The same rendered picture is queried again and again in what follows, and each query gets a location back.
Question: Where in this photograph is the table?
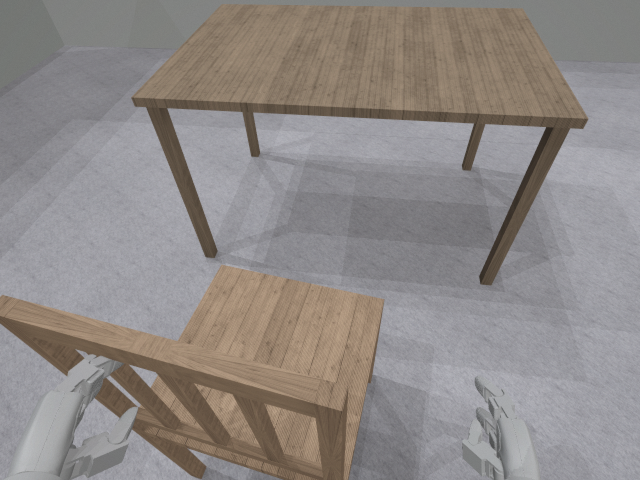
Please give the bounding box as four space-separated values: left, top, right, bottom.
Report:
131 4 588 285

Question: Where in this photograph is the right robot hand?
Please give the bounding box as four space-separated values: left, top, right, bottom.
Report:
462 376 541 480

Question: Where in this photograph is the chair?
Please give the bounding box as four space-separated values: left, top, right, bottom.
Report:
0 265 385 480

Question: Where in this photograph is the left robot hand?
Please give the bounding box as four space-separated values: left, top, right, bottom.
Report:
7 354 138 480

